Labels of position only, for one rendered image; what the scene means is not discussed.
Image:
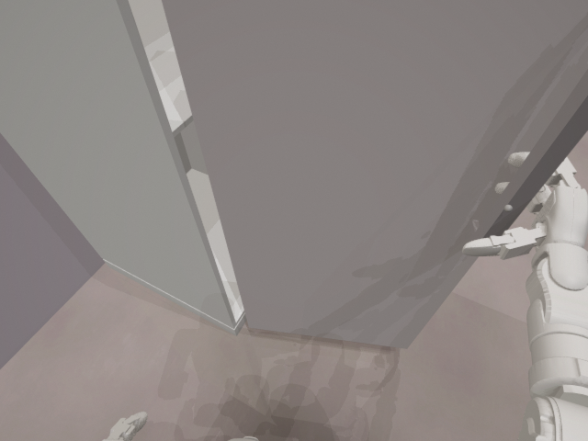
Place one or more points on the right robot hand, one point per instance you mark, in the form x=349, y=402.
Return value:
x=564, y=213

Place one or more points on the handle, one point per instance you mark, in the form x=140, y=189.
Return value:
x=557, y=141

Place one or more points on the right robot forearm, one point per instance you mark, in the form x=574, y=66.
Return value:
x=557, y=323

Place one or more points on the robot right upper arm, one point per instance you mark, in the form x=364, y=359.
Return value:
x=553, y=419

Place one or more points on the fridge door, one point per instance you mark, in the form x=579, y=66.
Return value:
x=350, y=143

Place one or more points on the left robot hand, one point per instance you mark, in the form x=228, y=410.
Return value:
x=126, y=429

